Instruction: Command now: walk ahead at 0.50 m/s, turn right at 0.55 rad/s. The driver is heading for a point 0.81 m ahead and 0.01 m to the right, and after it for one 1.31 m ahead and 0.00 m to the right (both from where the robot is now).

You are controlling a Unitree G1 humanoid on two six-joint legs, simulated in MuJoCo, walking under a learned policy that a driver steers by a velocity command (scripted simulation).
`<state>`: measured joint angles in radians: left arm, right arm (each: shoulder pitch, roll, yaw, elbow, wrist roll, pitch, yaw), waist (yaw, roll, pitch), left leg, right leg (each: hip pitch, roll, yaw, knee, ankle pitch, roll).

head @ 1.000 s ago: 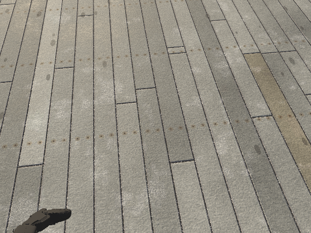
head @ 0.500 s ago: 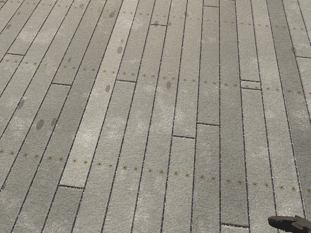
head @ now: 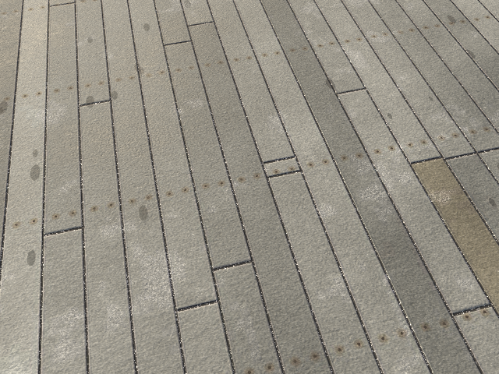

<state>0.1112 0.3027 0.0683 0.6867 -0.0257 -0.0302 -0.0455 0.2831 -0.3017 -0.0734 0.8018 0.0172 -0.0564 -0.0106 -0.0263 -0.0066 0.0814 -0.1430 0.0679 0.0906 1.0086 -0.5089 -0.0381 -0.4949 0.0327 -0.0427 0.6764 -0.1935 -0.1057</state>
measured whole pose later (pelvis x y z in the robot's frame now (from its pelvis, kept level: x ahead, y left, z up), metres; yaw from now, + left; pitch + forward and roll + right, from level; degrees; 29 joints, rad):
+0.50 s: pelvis +0.29 +0.02 +0.01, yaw -16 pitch +2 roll +2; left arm 0.36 0.30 0.06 0.77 -0.03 -0.03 0.02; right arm 0.09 -0.28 -0.05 0.70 0.00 -0.13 0.03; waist 0.05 -0.03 0.01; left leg -0.42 -0.05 -0.01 0.53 -0.15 0.03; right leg -0.21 0.09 0.20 0.96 -0.49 -0.04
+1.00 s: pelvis +0.53 -0.08 +0.02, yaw -8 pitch +2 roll +0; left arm 0.09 0.26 0.04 0.67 0.00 -0.10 -0.01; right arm 0.40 -0.30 -0.06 0.82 0.04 -0.05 -0.01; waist -0.05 0.03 0.02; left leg -0.34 -0.01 -0.08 1.04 -0.45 0.01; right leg -0.35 0.01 -0.01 0.50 -0.18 -0.02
